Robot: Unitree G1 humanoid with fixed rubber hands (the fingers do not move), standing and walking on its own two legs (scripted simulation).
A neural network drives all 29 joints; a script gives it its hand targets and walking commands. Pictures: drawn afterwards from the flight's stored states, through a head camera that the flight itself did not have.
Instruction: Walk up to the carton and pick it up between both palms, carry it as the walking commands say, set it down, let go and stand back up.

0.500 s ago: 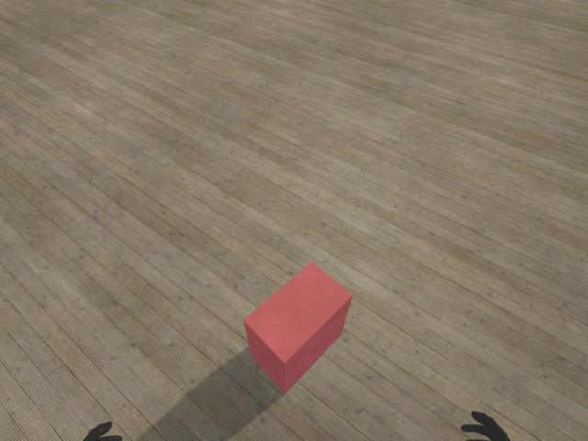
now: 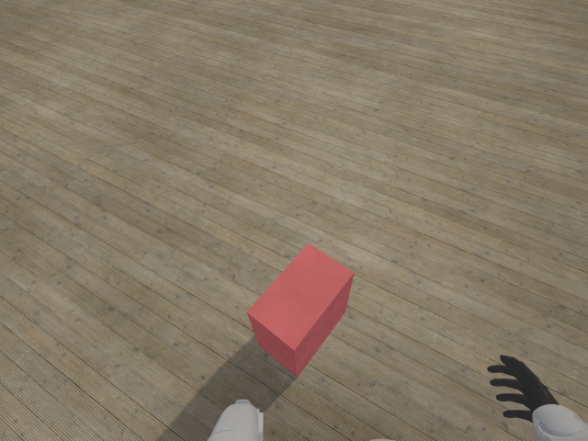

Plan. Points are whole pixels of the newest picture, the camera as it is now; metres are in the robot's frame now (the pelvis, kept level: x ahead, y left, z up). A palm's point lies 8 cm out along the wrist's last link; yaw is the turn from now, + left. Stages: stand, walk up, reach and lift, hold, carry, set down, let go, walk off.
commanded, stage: walk up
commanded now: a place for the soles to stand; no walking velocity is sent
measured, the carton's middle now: (302, 311) +0.52 +0.01 -0.61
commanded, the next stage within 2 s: none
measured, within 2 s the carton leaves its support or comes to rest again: neither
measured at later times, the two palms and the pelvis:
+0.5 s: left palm out of the picture +0.14 +0.53 -0.11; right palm out of the picture +0.13 -0.19 -0.15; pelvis +0.07 +0.16 -0.06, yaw -12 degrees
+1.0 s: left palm out of the picture +0.37 +0.56 -0.11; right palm out of the picture +0.02 -0.01 -0.16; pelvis +0.12 +0.29 -0.04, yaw -30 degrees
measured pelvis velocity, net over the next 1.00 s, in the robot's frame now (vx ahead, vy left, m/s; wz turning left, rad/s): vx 0.12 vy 0.29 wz -0.53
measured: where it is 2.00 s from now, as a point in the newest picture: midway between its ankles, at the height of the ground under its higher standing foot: outside the picture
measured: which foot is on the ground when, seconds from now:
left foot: up 0.00-0.08, down 0.10-0.28, up 0.30-0.50, down 0.52-0.86, up 0.88-1.00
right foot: down 0.00-0.10, up 0.12-0.26, down 0.28-0.54, up 0.56-0.82, down 0.84-1.00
